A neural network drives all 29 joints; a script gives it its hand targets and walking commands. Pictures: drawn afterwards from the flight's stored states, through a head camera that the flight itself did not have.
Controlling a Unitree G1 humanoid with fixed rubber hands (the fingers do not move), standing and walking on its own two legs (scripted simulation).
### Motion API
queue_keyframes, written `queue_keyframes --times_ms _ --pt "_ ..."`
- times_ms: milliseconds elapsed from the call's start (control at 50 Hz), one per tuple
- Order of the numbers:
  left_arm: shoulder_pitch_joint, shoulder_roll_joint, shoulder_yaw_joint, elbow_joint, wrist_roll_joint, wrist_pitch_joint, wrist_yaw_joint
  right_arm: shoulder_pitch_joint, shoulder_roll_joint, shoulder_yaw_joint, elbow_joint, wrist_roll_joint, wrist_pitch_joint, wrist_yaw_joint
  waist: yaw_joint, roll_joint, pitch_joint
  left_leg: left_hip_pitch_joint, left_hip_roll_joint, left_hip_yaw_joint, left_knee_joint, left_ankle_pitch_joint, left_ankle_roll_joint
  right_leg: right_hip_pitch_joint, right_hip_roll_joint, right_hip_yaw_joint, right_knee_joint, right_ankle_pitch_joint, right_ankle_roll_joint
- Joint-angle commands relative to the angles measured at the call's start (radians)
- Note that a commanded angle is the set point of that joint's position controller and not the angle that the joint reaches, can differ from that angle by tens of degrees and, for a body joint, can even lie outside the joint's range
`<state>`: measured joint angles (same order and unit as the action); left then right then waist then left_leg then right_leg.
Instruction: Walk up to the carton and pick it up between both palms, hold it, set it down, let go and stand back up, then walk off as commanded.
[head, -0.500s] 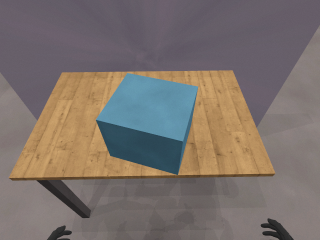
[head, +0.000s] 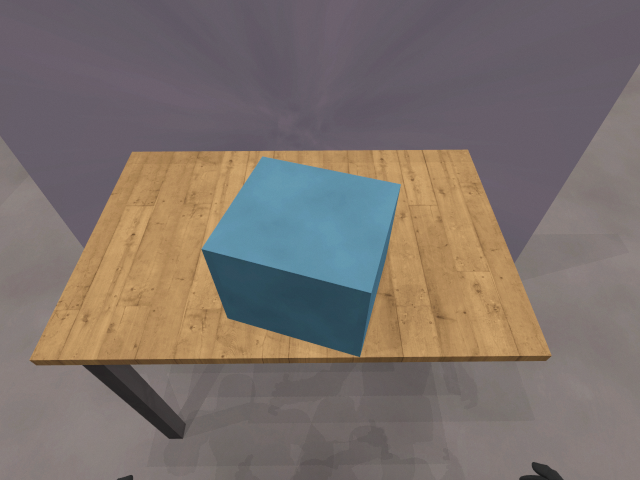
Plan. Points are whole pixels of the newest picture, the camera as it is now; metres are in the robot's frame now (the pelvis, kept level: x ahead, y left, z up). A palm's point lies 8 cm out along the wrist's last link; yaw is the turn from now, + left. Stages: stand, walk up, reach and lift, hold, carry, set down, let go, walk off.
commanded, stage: stand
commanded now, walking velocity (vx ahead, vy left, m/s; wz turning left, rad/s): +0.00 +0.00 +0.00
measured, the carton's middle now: (310, 254) +0.47 +0.03 -0.04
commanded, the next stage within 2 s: walk up in 0.34 s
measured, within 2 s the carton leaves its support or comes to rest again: neither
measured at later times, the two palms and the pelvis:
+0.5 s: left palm out of the picture +0.08 +0.30 -0.10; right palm out of the picture +0.10 -0.29 -0.10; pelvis +0.00 +0.01 +0.02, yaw +0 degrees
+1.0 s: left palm out of the picture +0.07 +0.43 -0.11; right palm out of the picture +0.15 -0.22 -0.10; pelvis +0.06 +0.09 +0.00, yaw +2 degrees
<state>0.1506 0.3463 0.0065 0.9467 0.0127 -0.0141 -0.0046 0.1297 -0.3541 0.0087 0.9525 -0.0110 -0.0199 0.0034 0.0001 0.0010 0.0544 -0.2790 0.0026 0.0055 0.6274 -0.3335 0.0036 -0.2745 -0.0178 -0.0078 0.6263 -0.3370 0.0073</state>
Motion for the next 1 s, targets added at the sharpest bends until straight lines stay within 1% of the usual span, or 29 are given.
queue_keyframes --times_ms 0,60,100,160,180,240,260,420,500,520,540,560,580,600,640,660,700,740,760,780,800,820,840,860,880,900,940,960,980 --pt "-0.039 0.195 0.035 -0.034 -0.005 -0.021 0.01 -0.054 -0.196 -0.044 -0.037 0.007 -0.026 -0.012 0.007 -0.012 -0.099 0.054 0.103 -0.087 -0.156 0.228 0.045 0.059 -0.089 0.079 -0.166 0.226 -0.061" --pt "-0.037 0.199 0.033 0.0 -0.005 -0.032 0.009 -0.053 -0.194 -0.043 -0.011 0.004 -0.022 -0.012 0.011 0.02 -0.093 0.056 0.1 -0.094 -0.174 0.231 0.046 0.083 -0.099 0.092 -0.19 0.229 -0.054" --pt "-0.077 0.219 0.035 0.005 0.004 -0.027 0.013 -0.044 -0.174 -0.036 0.004 0.008 -0.02 -0.014 -0.009 -0.029 -0.117 0.112 0.107 -0.087 -0.197 0.301 0.037 0.085 -0.101 0.085 -0.192 0.27 -0.054" --pt "-0.054 0.193 0.028 0.012 -0.005 -0.031 0.011 -0.082 -0.188 -0.039 0.007 0.01 -0.026 -0.011 0.019 0.038 -0.098 0.111 0.114 -0.093 -0.233 0.296 0.039 0.103 -0.1 0.079 -0.221 0.265 -0.045" --pt "-0.058 0.211 0.031 0.035 -0.004 -0.028 0.013 -0.067 -0.194 -0.04 0.021 0.004 -0.025 -0.012 0.003 -0.014 -0.07 0.106 0.111 -0.091 -0.231 0.272 0.038 0.086 -0.095 0.072 -0.232 0.24 -0.042" --pt "-0.062 0.187 0.025 0.036 0.0 -0.024 0.008 -0.106 -0.195 -0.043 0.019 0.006 -0.028 -0.01 0.011 0.026 -0.086 0.107 0.116 -0.095 -0.269 0.263 0.035 0.123 -0.092 0.064 -0.252 0.249 -0.036" --pt "-0.052 0.186 0.017 0.05 -0.008 -0.024 0.009 -0.087 -0.209 -0.045 0.03 0.011 -0.024 -0.01 0.013 -0.002 -0.101 0.137 0.115 -0.096 -0.264 0.283 0.033 0.111 -0.098 0.069 -0.26 0.247 -0.037" --pt "-0.061 0.185 0.017 0.074 -0.005 -0.028 0.008 -0.069 -0.197 -0.042 0.057 0.003 -0.024 -0.01 0.006 0.038 -0.095 0.157 0.125 -0.088 -0.295 0.293 0.025 0.134 -0.107 0.074 -0.303 0.248 -0.033" --pt "-0.074 0.197 0.021 0.087 0.001 -0.027 0.008 -0.082 -0.212 -0.048 0.063 0.005 -0.021 -0.011 0.009 0.01 -0.098 0.149 0.121 -0.091 -0.303 0.274 0.028 0.145 -0.106 0.075 -0.304 0.248 -0.031" --pt "0.035 0.288 0.063 0.065 -0.001 -0.047 0.013 -0.048 -0.275 -0.082 0.025 -0.018 0.0 0.018 0.029 0.038 -0.125 0.06 0.055 -0.049 -0.222 -0.139 0.072 0.214 -0.093 0.076 -0.282 -0.1 -0.075" --pt "0.107 0.322 0.081 0.089 0.007 -0.051 0.015 -0.081 -0.259 -0.08 0.003 -0.038 0.012 0.028 0.06 -0.014 -0.065 -0.108 0.025 -0.038 -0.132 -0.216 0.062 0.271 -0.164 0.187 -0.336 -0.267 -0.118" --pt "0.165 0.382 0.103 0.108 0.012 -0.053 0.022 -0.072 -0.231 -0.085 -0.01 -0.041 0.023 0.039 0.077 -0.115 -0.002 -0.251 -0.022 0.029 0.059 -0.207 0.045 0.295 -0.283 0.367 -0.444 -0.443 -0.174" --pt "0.173 0.409 0.124 0.077 0.019 -0.059 0.028 -0.082 -0.233 -0.092 -0.043 -0.051 0.032 0.041 0.086 -0.12 0.054 -0.349 0.038 -0.014 0.227 -0.177 0.036 0.262 -0.385 0.468 -0.487 -0.469 -0.242" --pt "0.143 0.395 0.13 0.054 0.02 -0.067 0.033 -0.068 -0.234 -0.1 -0.062 -0.045 0.028 0.049 0.066 -0.069 0.084 -0.383 0.083 -0.072 0.283 -0.141 0.04 0.225 -0.429 0.502 -0.494 -0.417 -0.283" --pt "0.126 0.356 0.131 0.011 0.019 -0.075 0.03 -0.031 -0.237 -0.116 -0.082 -0.038 0.019 0.058 0.041 -0.068 0.071 -0.38 0.107 -0.114 0.291 -0.099 0.041 0.213 -0.399 0.427 -0.462 -0.255 -0.271" --pt "0.1 0.354 0.134 0.002 0.018 -0.075 0.028 -0.026 -0.227 -0.119 -0.095 -0.029 0.017 0.07 0.027 -0.086 0.054 -0.322 0.117 -0.108 0.247 -0.116 0.032 0.2 -0.376 0.328 -0.424 -0.132 -0.25" --pt "0.096 0.348 0.138 -0.029 0.021 -0.078 0.019 -0.003 -0.217 -0.126 -0.115 -0.024 0.017 0.085 0.029 -0.195 0.031 -0.251 0.114 -0.067 0.149 -0.11 0.02 0.177 -0.329 0.213 -0.376 0.004 -0.231" --pt "0.078 0.315 0.122 -0.053 0.016 -0.07 0.011 -0.007 -0.204 -0.128 -0.121 -0.014 0.009 0.078 0.022 -0.209 0.029 -0.109 0.072 0.004 0.064 -0.072 0.021 0.073 -0.271 0.119 -0.289 0.247 -0.218" --pt "0.042 0.311 0.114 -0.077 0.016 -0.062 0.006 0.052 -0.196 -0.134 -0.092 -0.008 0.009 0.069 -0.01 -0.205 0.048 0.033 0.041 0.046 -0.007 0.063 0.012 -0.052 -0.232 0.034 -0.231 0.307 -0.184" --pt "0.012 0.28 0.105 -0.089 0.011 -0.051 0.003 0.123 -0.191 -0.135 -0.063 -0.005 0.003 0.061 -0.042 -0.167 0.011 0.143 0.003 0.082 -0.088 0.168 0.01 -0.098 -0.179 -0.025 -0.138 0.224 -0.152" --pt "0.033 0.219 0.089 -0.101 0.007 -0.04 0.003 0.212 -0.21 -0.147 -0.032 -0.008 -0.009 0.046 -0.072 -0.063 -0.031 0.298 -0.008 0.088 -0.107 0.242 0.008 -0.19 -0.127 -0.057 0.011 0.107 -0.103" --pt "0.043 0.149 0.065 -0.118 0.0 -0.028 0.005 0.258 -0.288 -0.159 -0.022 -0.013 -0.015 0.034 -0.107 0.162 -0.039 0.303 0.104 -0.082 -0.239 0.116 0.029 -0.262 -0.033 -0.111 0.226 -0.133 -0.065" --pt "0.086 0.121 0.051 -0.131 0.003 -0.013 0.012 0.26 -0.399 -0.178 -0.054 -0.014 -0.023 0.015 -0.096 0.294 -0.078 0.19 0.352 -0.481 -0.388 -0.052 0.104 -0.281 0.037 -0.01 0.373 -0.338 -0.027" --pt "0.105 0.242 0.078 -0.092 -0.004 0.002 0.021 0.159 -0.427 -0.179 -0.07 -0.001 -0.024 0.011 -0.068 0.148 -0.046 0.046 0.412 -0.598 -0.441 -0.365 0.233 -0.213 -0.004 0.102 0.46 -0.295 -0.043" --pt "0.105 0.283 0.085 -0.078 0.0 0.003 0.021 0.097 -0.413 -0.169 -0.103 -0.003 -0.021 0.007 -0.053 0.118 0.008 -0.022 0.433 -0.599 -0.447 -0.446 0.268 -0.21 -0.044 0.095 0.486 -0.259 -0.053" --pt "0.15 0.32 0.097 -0.051 0.003 0.007 0.018 0.089 -0.403 -0.174 -0.104 -0.006 -0.025 0.004 -0.044 0.045 0.034 0.018 0.387 -0.508 -0.409 -0.382 0.241 -0.244 -0.057 0.119 0.499 -0.221 -0.061" --pt "0.194 0.279 0.093 -0.024 -0.001 0.007 0.014 0.075 -0.337 -0.153 -0.107 -0.007 -0.039 -0.01 -0.024 0.039 0.003 0.042 0.327 -0.36 -0.333 -0.112 0.197 -0.238 -0.071 0.146 0.458 -0.134 -0.052" --pt "0.193 0.263 0.091 -0.031 0.004 0.009 0.01 0.125 -0.336 -0.15 -0.103 -0.003 -0.051 -0.017 -0.029 0.007 -0.006 0.059 0.327 -0.319 -0.277 0.122 0.195 -0.217 -0.07 0.149 0.424 -0.118 -0.055" --pt "0.204 0.253 0.09 -0.034 -0.001 0.012 0.009 0.145 -0.318 -0.14 -0.107 0.004 -0.059 -0.022 -0.026 0.065 -0.021 0.064 0.313 -0.254 -0.239 0.296 0.196 -0.194 -0.07 0.152 0.404 -0.106 -0.046"
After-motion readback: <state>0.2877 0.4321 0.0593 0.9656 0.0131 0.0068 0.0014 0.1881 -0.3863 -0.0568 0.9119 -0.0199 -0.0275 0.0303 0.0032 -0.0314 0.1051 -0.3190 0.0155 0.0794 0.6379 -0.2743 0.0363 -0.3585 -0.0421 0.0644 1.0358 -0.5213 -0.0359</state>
